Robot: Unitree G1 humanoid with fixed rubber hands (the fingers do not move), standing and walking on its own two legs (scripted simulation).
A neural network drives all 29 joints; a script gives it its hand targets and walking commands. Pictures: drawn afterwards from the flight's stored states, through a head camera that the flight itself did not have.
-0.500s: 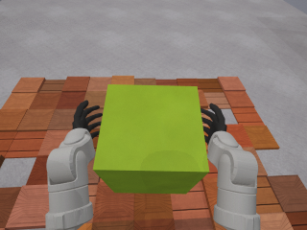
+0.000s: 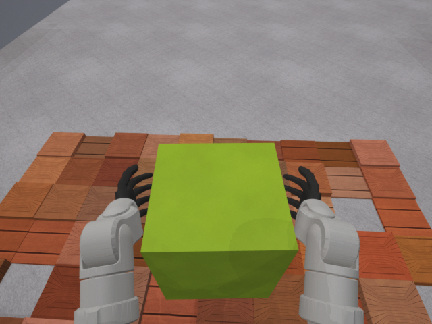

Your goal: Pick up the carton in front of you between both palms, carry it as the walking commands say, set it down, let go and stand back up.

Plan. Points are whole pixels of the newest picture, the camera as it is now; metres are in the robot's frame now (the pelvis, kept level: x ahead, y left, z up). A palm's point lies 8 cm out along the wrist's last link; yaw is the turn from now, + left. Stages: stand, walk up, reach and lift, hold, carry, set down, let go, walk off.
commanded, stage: carry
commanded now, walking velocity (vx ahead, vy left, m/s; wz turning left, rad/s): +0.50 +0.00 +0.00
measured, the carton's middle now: (217, 225) +0.32 +0.01 +0.02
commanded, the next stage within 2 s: none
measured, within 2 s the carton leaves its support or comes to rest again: neither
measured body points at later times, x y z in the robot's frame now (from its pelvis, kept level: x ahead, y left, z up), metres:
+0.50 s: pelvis +0.32 +0.03 +0.00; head +0.37 +0.03 +0.45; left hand +0.67 +0.16 +0.07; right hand +0.64 -0.15 +0.08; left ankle +0.31 +0.10 -0.73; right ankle +0.34 -0.11 -0.66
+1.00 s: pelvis +0.62 -0.04 -0.01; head +0.66 -0.05 +0.44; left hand +0.95 +0.14 +0.06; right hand +0.97 -0.18 +0.06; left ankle +0.69 +0.11 -0.70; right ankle +0.60 -0.10 -0.75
